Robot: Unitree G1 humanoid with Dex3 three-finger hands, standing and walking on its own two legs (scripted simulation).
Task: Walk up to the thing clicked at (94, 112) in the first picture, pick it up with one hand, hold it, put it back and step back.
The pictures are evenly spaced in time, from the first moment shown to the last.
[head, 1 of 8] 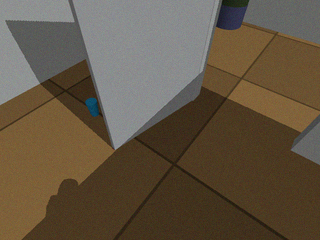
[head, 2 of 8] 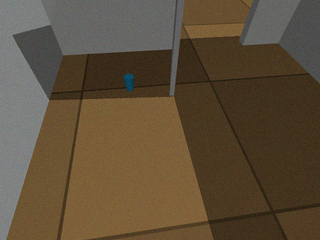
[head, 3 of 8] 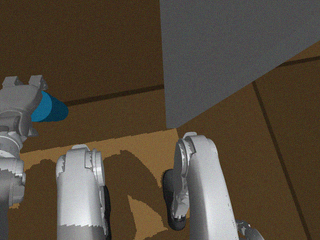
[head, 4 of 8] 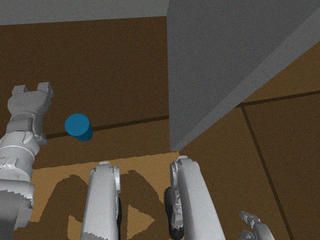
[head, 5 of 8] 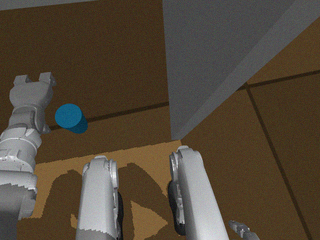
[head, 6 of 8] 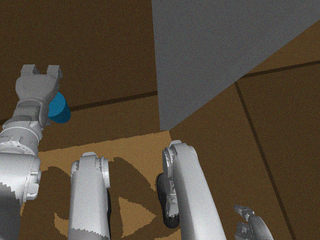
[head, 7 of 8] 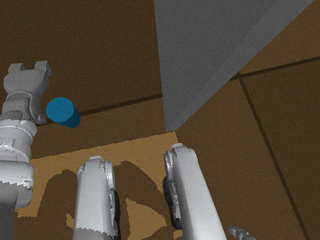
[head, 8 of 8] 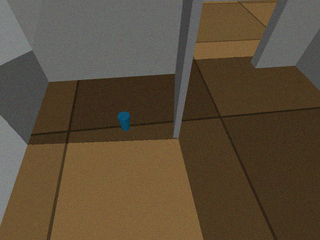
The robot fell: no
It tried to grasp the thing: yes
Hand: left
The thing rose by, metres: 0.01
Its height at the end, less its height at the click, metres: +0.00
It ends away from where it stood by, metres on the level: 0.01
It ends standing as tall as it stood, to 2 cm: yes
